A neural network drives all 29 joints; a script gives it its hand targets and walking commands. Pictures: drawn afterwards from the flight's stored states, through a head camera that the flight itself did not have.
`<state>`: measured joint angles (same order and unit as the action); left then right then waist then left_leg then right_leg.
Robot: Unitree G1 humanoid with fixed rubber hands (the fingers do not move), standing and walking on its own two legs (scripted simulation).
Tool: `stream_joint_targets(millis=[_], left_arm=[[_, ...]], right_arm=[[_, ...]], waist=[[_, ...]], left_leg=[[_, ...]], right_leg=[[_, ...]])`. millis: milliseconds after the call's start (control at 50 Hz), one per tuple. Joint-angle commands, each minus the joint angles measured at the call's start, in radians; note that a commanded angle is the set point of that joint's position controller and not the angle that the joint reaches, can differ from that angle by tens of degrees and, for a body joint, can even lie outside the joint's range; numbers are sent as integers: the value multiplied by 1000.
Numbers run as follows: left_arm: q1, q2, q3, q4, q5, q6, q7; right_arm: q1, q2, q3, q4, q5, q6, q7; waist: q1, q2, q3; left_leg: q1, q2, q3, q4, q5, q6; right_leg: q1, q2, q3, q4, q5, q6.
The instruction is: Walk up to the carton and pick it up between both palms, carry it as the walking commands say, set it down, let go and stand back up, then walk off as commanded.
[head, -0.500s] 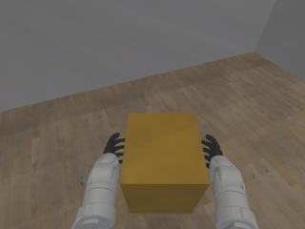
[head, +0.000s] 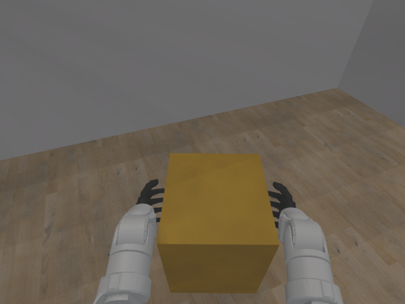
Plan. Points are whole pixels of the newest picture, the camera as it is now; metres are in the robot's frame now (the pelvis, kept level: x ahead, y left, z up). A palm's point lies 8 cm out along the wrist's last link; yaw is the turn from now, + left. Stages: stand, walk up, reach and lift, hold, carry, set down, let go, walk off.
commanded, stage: reach and lift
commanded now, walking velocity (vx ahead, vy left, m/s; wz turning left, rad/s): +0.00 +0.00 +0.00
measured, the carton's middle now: (213, 224) +0.31 -0.01 -0.02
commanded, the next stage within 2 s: hold in 0.84 s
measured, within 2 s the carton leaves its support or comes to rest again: neither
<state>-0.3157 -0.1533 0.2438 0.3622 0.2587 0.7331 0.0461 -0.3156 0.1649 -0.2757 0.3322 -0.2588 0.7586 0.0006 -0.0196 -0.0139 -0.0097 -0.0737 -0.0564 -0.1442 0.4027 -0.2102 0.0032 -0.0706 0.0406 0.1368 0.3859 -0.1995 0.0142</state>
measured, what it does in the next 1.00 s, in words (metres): stands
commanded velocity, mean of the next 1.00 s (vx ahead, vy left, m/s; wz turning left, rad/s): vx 0.00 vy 0.00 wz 0.00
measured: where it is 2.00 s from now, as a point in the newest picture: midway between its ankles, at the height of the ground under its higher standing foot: outside the picture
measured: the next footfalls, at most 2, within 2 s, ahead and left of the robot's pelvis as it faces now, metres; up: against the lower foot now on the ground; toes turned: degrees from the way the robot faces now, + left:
none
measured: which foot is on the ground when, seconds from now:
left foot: down 0.00-1.00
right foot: down 0.00-1.00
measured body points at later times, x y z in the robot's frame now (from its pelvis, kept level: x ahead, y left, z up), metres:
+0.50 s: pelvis +0.00 +0.00 +0.00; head -0.04 +0.01 +0.45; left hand +0.30 +0.15 +0.03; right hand +0.30 -0.15 +0.04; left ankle +0.01 +0.12 -0.74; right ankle +0.02 -0.13 -0.74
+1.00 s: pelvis +0.00 +0.00 +0.00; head -0.06 +0.00 +0.45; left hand +0.29 +0.15 +0.03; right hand +0.29 -0.15 +0.03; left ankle +0.01 +0.12 -0.74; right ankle +0.02 -0.13 -0.74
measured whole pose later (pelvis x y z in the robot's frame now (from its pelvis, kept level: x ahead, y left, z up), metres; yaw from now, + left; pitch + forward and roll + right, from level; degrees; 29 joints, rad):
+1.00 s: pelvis +0.00 +0.00 +0.00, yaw +0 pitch -7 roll +0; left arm -0.26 -0.15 0.20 0.29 0.26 0.76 0.05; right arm -0.26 0.15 -0.22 0.28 -0.24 0.77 0.00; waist 0.00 -0.01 -0.01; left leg -0.07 -0.05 -0.13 0.41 -0.21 0.00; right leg -0.07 0.04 0.13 0.40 -0.20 0.01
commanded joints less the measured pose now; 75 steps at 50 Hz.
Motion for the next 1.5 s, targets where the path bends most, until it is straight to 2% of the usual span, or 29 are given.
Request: stream_joint_targets(millis=[0, 40, 60, 80, 100, 200, 240, 340, 360, 420, 460, 520, 540, 580, 600, 620, 740, 760, 820, 940, 980, 1000, 1020, 1040, 1180, 1200, 1280, 1340, 1480], left_arm=[[-650, -1006, -593, -103, -302, -46, -286], [-651, -1008, -592, -110, -293, -41, -283], [-649, -993, -582, -96, -288, -40, -281], [-660, -1003, -590, -109, -296, -39, -278], [-650, -990, -579, -103, -288, -41, -280], [-648, -1008, -576, -84, -282, -35, -278], [-649, -992, -568, -81, -288, -33, -276], [-640, -997, -564, -78, -278, -28, -277], [-612, -965, -548, -85, -268, -28, -274], [-610, -976, -556, -75, -272, -27, -279], [-595, -980, -573, -111, -271, -27, -276], [-573, -970, -599, -151, -288, -27, -273], [-584, -974, -619, -186, -297, -34, -273], [-547, -981, -613, -172, -291, -27, -271], [-553, -975, -614, -189, -290, -32, -271], [-531, -975, -611, -174, -287, -24, -273], [-505, -964, -613, -196, -299, -26, -278], [-512, -968, -612, -179, -294, -18, -276], [-552, -969, -623, -194, -302, -19, -280], [-545, -984, -609, -163, -298, -19, -282], [-542, -981, -607, -154, -300, -21, -286], [-554, -981, -623, -184, -305, -23, -282], [-549, -982, -613, -166, -304, -20, -282], [-542, -995, -614, -163, -302, -18, -284], [-584, -995, -610, -137, -303, -18, -285], [-590, -1010, -621, -147, -304, -20, -283], [-564, -1015, -625, -150, -306, -22, -286], [-543, -1025, -651, -176, -315, -21, -283], [-499, -1018, -628, -177, -302, -12, -278]], right_arm=[[-584, 1015, 618, -58, 270, -43, 224], [-571, 1016, 602, -40, 262, -44, 227], [-564, 1006, 599, -30, 259, -43, 226], [-573, 1002, 600, -40, 262, -46, 224], [-559, 1001, 586, -15, 259, -42, 229], [-598, 980, 579, -44, 258, -56, 231], [-572, 991, 585, -16, 259, -48, 230], [-580, 982, 575, -27, 245, -48, 228], [-552, 980, 570, -19, 239, -42, 223], [-546, 978, 576, -30, 240, -44, 226], [-531, 990, 593, -52, 250, -48, 226], [-468, 988, 607, -70, 253, -44, 220], [-494, 1000, 627, -101, 269, -50, 221], [-485, 998, 634, -112, 273, -47, 220], [-496, 1000, 638, -127, 273, -47, 220], [-479, 1005, 646, -117, 279, -47, 219], [-455, 1006, 662, -144, 278, -35, 214], [-432, 1007, 652, -110, 272, -30, 214], [-451, 1006, 641, -116, 269, -38, 213], [-477, 1011, 644, -109, 278, -38, 222], [-502, 1003, 642, -118, 280, -40, 225], [-479, 1010, 644, -107, 281, -39, 227], [-488, 1006, 641, -106, 273, -37, 226], [-502, 1002, 639, -122, 275, -40, 226], [-511, 1000, 629, -75, 277, -40, 235], [-512, 1007, 635, -77, 283, -42, 238], [-516, 1007, 645, -92, 280, -44, 239], [-488, 1005, 663, -133, 289, -45, 238], [-462, 992, 660, -133, 284, -34, 238]], waist=[[10, -6, -274], [15, 26, -292], [13, 5, -270], [13, 44, -261], [16, 19, -245], [15, 44, -262], [22, 13, -248], [15, 17, -244], [30, -5, -233], [18, -11, -230], [24, 31, -266], [15, 12, -280], [28, 24, -305], [24, 37, -292], [26, 4, -283], [28, 36, -278], [30, -26, -259], [26, 10, -249], [14, 24, -241], [25, 20, -217], [24, -13, -224], [22, 13, -225], [18, -23, -237], [23, 6, -229], [18, 14, -195], [16, 38, -209], [15, 3, -258], [15, 22, -265], [19, 0, -230]], left_leg=[[46, -30, 61, -51, 167, -26], [51, -28, 62, -53, 179, -30], [49, -26, 59, -52, 153, -29], [38, -28, 62, -55, 151, -32], [39, -22, 55, -57, 153, -31], [41, -20, 54, -54, 148, -34], [32, -19, 55, -58, 139, -30], [40, -21, 57, -60, 131, -28], [44, -20, 56, -59, 152, -25], [55, -19, 54, -64, 156, -25], [64, -23, 56, -56, 209, -28], [79, -20, 52, -58, 272, -27], [75, -22, 50, -53, 277, -29], [80, -22, 54, -59, 259, -26], [70, -23, 51, -56, 245, -23], [68, -30, 59, -56, 241, -24], [55, -31, 54, -59, 225, -14], [62, -32, 59, -64, 204, -18], [50, -35, 63, -58, 152, -18], [24, -31, 64, -61, 109, -18], [20, -28, 59, -59, 104, -13], [29, -28, 62, -60, 118, -18], [37, -28, 60, -57, 113, -14], [24, -27, 59, -58, 94, -16], [5, -24, 61, -61, 19, -18], [4, -23, 58, -57, 37, -21], [29, -22, 53, -44, 95, -18], [41, -23, 52, -46, 146, -22], [26, -20, 46, -51, 127, -14]], right_leg=[[75, 32, -59, -44, 176, 7], [81, 34, -58, -38, 188, 2], [67, 34, -58, -39, 155, 3], [69, 31, -56, -38, 156, -5], [55, 35, -58, -39, 154, -3], [45, 40, -58, -31, 137, -10], [52, 38, -58, -35, 129, -6], [35, 39, -62, -36, 114, -5], [44, 37, -56, -41, 134, 1], [35, 43, -65, -42, 135, 1], [67, 40, -55, -32, 200, -1], [78, 46, -61, -32, 264, 3], [101, 48, -55, -24, 275, 4], [91, 42, -52, -29, 259, 5], [85, 45, -55, -30, 246, 8], [88, 34, -47, -35, 255, 8], [91, 37, -50, -39, 242, 19], [83, 33, -48, -43, 221, 12], [61, 30, -46, -44, 161, 7], [51, 32, -53, -40, 114, 3], [47, 33, -55, -42, 100, 8], [36, 34, -57, -39, 110, 3], [41, 34, -59, -41, 100, 8], [41, 35, -58, -36, 85, 1], [9, 33, -61, -36, 6, -6], [16, 35, -61, -27, 28, -9], [35, 33, -58, -29, 78, -2], [45, 37, -60, -26, 133, -5], [49, 36, -53, -32, 117, -3]])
